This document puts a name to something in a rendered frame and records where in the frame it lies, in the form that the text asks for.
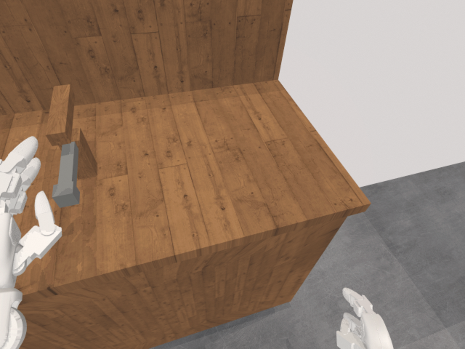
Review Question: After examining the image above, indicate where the robot left hand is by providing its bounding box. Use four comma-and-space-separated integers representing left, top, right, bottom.
0, 136, 62, 289

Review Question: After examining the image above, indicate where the robot right hand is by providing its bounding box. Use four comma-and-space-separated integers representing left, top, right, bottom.
336, 287, 394, 349

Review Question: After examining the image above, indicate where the counter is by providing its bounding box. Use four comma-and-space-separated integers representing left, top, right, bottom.
0, 0, 371, 349

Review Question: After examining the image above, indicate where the left robot forearm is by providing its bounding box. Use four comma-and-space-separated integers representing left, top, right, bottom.
0, 288, 27, 349

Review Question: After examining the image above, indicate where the tap lever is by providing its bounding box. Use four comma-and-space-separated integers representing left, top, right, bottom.
52, 141, 80, 208

